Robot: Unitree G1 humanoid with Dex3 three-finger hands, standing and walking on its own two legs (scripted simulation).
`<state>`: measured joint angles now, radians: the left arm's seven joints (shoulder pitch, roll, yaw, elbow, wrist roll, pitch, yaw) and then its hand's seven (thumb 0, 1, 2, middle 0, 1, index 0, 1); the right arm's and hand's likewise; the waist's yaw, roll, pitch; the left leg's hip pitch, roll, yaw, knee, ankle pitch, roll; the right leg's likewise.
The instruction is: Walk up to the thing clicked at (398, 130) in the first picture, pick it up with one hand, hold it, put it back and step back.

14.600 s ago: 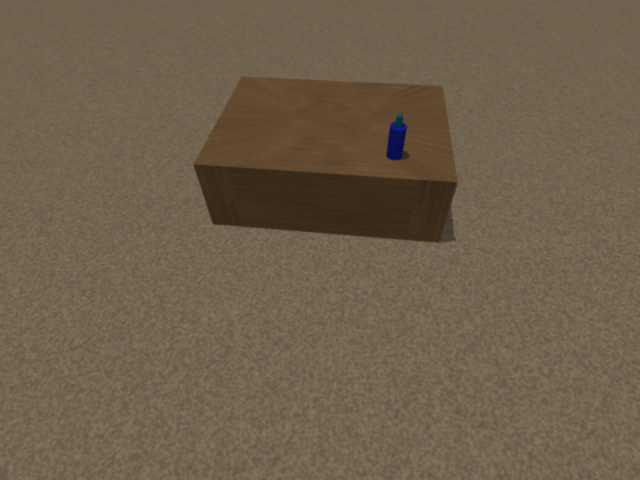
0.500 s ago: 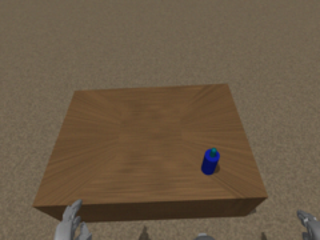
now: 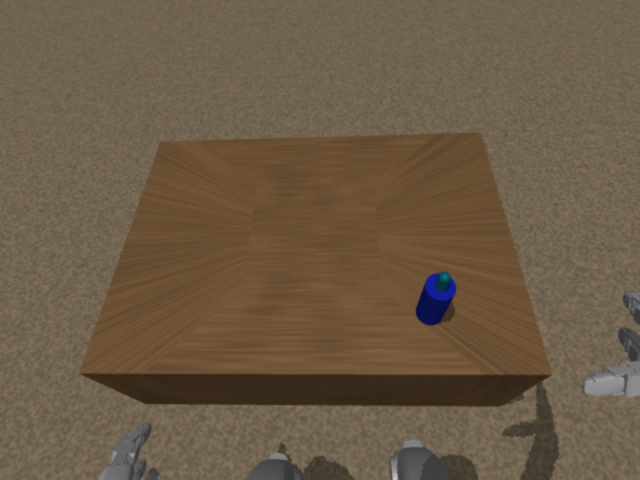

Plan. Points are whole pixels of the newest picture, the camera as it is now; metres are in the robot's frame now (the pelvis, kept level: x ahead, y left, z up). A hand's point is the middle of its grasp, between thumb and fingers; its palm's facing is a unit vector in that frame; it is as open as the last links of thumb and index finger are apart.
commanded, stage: go down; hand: right
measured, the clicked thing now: (436, 295) +0.48 -0.18 -0.28
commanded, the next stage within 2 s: approach in 0.62 s
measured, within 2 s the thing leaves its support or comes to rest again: neither
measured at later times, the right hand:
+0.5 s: hand (624, 296) +0.35 -0.35 -0.02, palm faces +0.16 +0.98 -0.14, open 17.3 cm
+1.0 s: hand (590, 276) +0.40 -0.35 -0.06, palm faces +0.14 +0.99 -0.07, open 17.6 cm
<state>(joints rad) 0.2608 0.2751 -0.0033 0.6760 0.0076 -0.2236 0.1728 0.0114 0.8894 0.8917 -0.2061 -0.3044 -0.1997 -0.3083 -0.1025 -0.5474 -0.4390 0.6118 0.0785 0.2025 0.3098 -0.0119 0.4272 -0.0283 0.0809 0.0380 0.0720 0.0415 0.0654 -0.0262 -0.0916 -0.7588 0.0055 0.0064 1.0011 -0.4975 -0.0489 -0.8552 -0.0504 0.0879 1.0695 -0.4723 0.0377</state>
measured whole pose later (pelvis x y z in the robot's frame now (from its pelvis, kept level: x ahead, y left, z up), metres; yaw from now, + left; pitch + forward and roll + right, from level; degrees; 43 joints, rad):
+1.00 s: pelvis -0.02 -0.01 -0.07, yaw +3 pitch +28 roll +5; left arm 0.28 0.34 -0.05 0.63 0.05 -0.11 0.01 0.01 0.91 0.90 -0.19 -0.30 -0.19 -0.30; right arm -0.64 -0.78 -0.64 1.22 0.15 -0.45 0.55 -0.02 0.58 -0.05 0.05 0.05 0.05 0.05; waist 0.11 0.02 -0.16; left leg -1.25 -0.01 -0.01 1.33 -0.58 -0.05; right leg -1.34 -0.06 0.10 1.40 -0.55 0.03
